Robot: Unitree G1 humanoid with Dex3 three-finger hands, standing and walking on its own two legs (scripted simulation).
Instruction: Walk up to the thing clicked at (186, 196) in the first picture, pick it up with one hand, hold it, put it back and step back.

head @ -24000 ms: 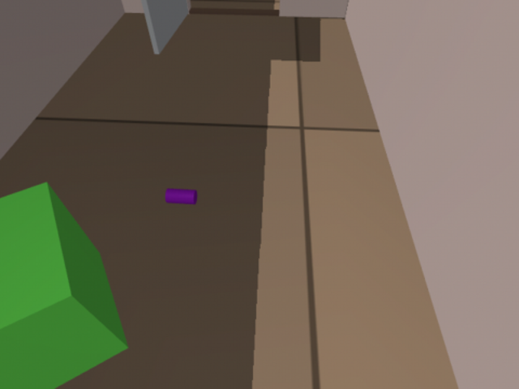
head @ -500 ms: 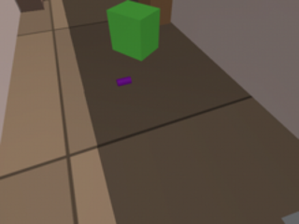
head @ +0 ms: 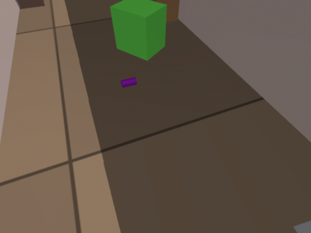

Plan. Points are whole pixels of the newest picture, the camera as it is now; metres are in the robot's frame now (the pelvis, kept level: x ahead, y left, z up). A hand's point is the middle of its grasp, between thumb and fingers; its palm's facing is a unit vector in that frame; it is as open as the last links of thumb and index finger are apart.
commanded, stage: stand
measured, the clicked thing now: (128, 82) +1.49 +0.27 -0.74
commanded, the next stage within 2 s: none
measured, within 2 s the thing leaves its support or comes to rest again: neither
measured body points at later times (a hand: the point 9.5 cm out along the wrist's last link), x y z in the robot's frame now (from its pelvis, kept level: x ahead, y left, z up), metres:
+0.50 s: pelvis +0.00 +0.00 +0.00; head +0.01 +0.00 +0.45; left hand +0.08 +0.30 -0.13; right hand +0.08 -0.30 -0.13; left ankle +0.01 +0.15 -0.75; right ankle +0.00 -0.11 -0.75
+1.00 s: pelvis +0.00 +0.00 +0.00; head +0.01 -0.01 +0.45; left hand +0.08 +0.30 -0.13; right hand +0.07 -0.30 -0.14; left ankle +0.01 +0.15 -0.75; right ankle +0.00 -0.11 -0.75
